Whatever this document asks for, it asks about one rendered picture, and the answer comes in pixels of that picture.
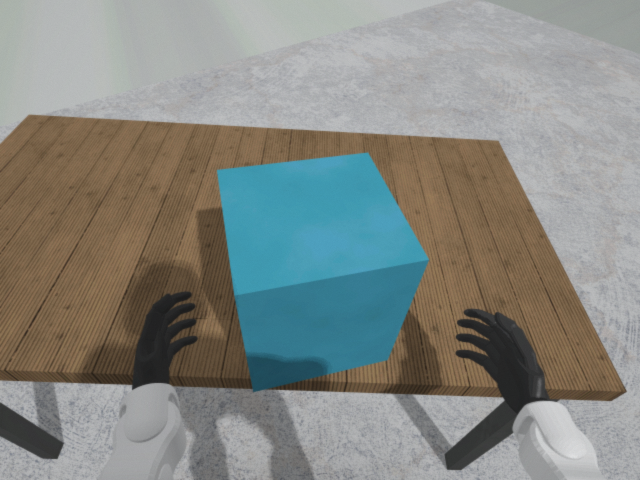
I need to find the left robot forearm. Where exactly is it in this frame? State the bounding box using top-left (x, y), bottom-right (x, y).
top-left (98, 383), bottom-right (187, 480)

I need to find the right robot forearm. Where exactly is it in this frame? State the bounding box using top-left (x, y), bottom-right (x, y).
top-left (512, 401), bottom-right (606, 480)

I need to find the carton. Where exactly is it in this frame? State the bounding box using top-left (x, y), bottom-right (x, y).
top-left (217, 153), bottom-right (429, 392)

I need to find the right robot hand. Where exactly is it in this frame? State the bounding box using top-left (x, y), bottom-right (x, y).
top-left (455, 309), bottom-right (551, 414)

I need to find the left robot hand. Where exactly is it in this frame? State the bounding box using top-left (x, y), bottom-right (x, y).
top-left (132, 291), bottom-right (198, 390)

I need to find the table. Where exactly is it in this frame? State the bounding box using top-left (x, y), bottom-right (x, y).
top-left (0, 115), bottom-right (627, 470)

